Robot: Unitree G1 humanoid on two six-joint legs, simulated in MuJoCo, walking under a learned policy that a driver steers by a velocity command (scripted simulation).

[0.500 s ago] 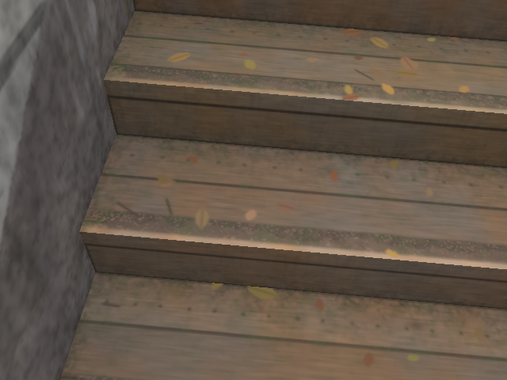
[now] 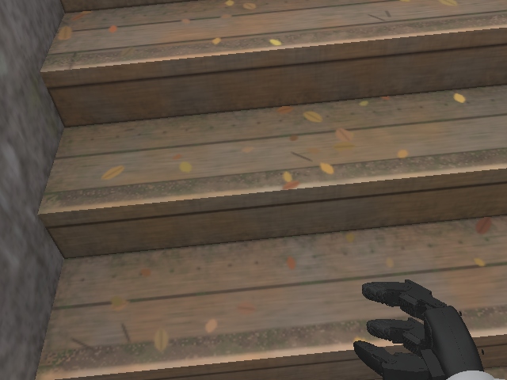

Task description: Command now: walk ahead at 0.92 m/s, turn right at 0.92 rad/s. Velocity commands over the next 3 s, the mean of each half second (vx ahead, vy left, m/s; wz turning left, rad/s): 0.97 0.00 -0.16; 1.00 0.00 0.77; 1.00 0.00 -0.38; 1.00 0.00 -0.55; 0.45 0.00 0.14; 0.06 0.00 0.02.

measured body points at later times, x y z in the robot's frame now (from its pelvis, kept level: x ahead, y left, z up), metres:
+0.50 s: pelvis +0.34 +0.02 +0.16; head +0.34 +0.01 +0.61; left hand +0.67 +0.11 +0.21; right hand +0.25 -0.22 +0.02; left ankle +0.28 +0.10 -0.55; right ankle +0.40 -0.10 -0.27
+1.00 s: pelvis +0.75 +0.01 +0.36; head +0.78 +0.03 +0.81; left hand +0.60 +0.22 +0.22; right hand +1.11 -0.05 +0.38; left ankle +0.87 +0.14 -0.18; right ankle +0.62 -0.14 -0.38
